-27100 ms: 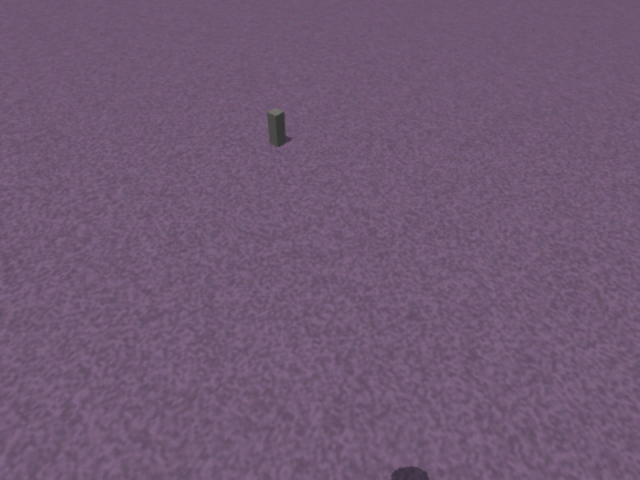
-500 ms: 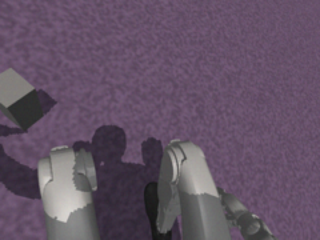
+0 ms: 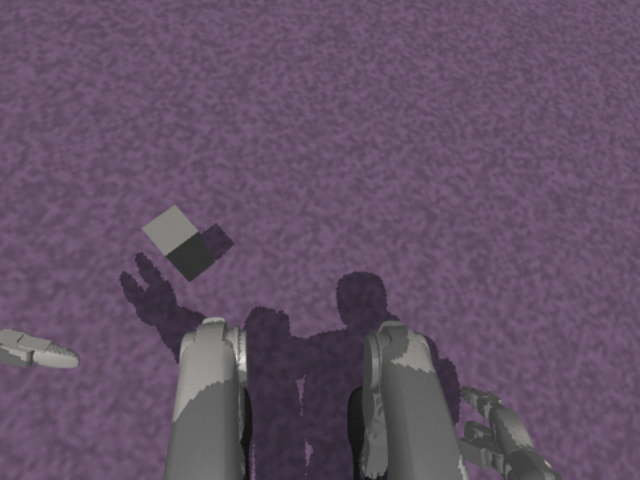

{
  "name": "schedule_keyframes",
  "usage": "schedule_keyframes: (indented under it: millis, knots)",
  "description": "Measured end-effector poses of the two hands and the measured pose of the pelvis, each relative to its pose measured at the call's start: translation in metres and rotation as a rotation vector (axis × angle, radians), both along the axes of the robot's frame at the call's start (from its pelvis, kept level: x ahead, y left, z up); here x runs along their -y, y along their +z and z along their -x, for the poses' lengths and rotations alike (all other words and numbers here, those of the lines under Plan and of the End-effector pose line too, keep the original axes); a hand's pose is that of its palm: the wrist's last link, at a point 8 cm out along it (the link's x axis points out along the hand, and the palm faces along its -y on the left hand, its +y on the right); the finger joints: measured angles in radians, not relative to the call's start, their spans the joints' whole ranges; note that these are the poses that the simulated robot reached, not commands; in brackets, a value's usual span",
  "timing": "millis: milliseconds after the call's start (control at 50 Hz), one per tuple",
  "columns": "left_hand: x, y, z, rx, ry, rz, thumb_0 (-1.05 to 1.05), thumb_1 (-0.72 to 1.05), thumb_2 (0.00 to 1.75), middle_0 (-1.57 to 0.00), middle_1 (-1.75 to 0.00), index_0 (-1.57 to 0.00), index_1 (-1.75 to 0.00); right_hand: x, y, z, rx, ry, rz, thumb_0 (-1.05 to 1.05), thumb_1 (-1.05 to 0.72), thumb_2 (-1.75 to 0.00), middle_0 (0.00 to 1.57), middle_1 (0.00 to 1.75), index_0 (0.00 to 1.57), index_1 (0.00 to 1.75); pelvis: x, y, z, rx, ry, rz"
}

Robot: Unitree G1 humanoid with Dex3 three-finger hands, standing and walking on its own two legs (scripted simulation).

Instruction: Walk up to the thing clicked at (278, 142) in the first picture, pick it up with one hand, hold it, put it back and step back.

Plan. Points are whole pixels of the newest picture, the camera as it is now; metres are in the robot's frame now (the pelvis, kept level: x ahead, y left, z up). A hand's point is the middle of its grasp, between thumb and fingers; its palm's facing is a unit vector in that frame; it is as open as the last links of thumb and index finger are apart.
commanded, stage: home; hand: left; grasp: from the side
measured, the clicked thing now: (183, 247) +0.48 +0.26 -0.35
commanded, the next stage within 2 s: none
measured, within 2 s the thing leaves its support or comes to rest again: neither
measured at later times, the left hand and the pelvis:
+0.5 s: hand out of the picture +0.26 +0.25 +0.13, palm faces +0.25 -0.90 -0.37, open 17.7 cm; pelvis +0.07 +0.00 +0.22, yaw +5 degrees
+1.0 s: hand out of the picture +0.23 +0.20 +0.22, palm faces +0.22 -0.93 -0.29, open 17.7 cm; pelvis +0.09 +0.00 +0.27, yaw +6 degrees
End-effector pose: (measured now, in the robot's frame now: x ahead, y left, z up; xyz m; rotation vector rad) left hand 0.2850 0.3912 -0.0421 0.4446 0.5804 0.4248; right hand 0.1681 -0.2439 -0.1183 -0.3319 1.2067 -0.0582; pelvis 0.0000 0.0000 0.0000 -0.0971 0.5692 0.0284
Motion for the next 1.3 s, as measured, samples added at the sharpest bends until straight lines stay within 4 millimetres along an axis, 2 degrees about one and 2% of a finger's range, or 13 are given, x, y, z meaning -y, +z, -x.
schedule_keyframes:
  millis: [80, 180, 280, 440, 580, 680, 780, 1020, 1300]
  knots:
    - [0.023, 0.037, 0.014, -0.029, 0.011, 0.034, -0.01, -0.57, 0.04, -0.06, -0.05, -0.06, -0.05, -0.003, 0.045, -0.02, 0.069, -0.01, -0.001, 0.01, -0.9, -0.9, 0.2, 0.3, 0.21, 0.3, 0.004, 0.042, -0.008, 0.015, 0.013, -0.015]
    - [0.036, 0.084, 0.028, -0.062, 0.062, 0.065, -0.01, -0.58, 0.03, -0.06, -0.05, -0.06, -0.05, -0.004, 0.106, -0.046, 0.176, -0.012, 0.013, 0.01, -0.9, -0.9, 0.2, 0.3, 0.21, 0.3, 0.006, 0.091, -0.021, 0.052, 0.029, -0.027]
    - [0.053, 0.122, 0.039, -0.111, 0.087, 0.112, -0.01, -0.59, 0.03, -0.06, -0.04, -0.05, -0.05, -0.005, 0.164, -0.066, 0.276, -0.012, 0.028, 0.01, -0.9, -0.9, 0.2, 0.3, 0.2, 0.3, 0.005, 0.135, -0.035, 0.104, 0.045, -0.035]
    - [0.089, 0.182, 0.052, -0.16, 0.087, 0.194, -0.01, -0.59, 0.02, -0.05, -0.04, -0.05, -0.04, -0.011, 0.242, -0.075, 0.363, -0.028, 0.045, 0.01, -0.9, -0.9, 0.2, 0.3, 0.2, 0.3, 0.0, 0.2, -0.058, 0.207, 0.067, -0.046]
    - [0.114, 0.238, 0.058, -0.152, 0.053, 0.229, -0.01, -0.59, 0.01, -0.05, -0.04, -0.05, -0.04, -0.022, 0.29, -0.074, 0.42, -0.059, 0.036, 0.01, -0.9, -0.9, 0.2, 0.3, 0.2, 0.3, -0.006, 0.243, -0.076, 0.3, 0.078, -0.055]
    - [0.13, 0.271, 0.062, -0.121, 0.015, 0.247, -0.01, -0.59, 0.02, -0.05, -0.04, -0.05, -0.04, -0.03, 0.31, -0.078, 0.473, -0.074, 0.015, 0.01, -0.89, -0.9, 0.2, 0.3, 0.2, 0.3, -0.009, 0.26, -0.085, 0.351, 0.078, -0.062]
    - [0.14, 0.29, 0.068, -0.093, -0.002, 0.264, -0.01, -0.59, 0.01, -0.05, -0.04, -0.05, -0.04, -0.036, 0.321, -0.087, 0.516, -0.061, -0.007, 0.01, -0.89, -0.9, 0.2, 0.3, 0.2, 0.3, -0.01, 0.269, -0.089, 0.385, 0.079, -0.069]
    - [0.145, 0.29, 0.08, -0.126, 0.022, 0.278, -0.01, -0.59, 0.01, -0.05, -0.04, -0.05, -0.04, -0.033, 0.332, -0.104, 0.567, 0.001, -0.01, 0.01, -0.89, -0.9, 0.2, 0.3, 0.21, 0.3, -0.004, 0.274, -0.089, 0.415, 0.086, -0.081]
    - [0.152, 0.292, 0.075, -0.113, 0.006, 0.286, -0.01, -0.59, 0.02, -0.05, -0.04, -0.05, -0.05, -0.021, 0.332, -0.094, 0.555, -0.018, 0.003, 0.01, -0.89, -0.9, 0.2, 0.3, 0.21, 0.3, 0.001, 0.277, -0.088, 0.429, 0.082, -0.085]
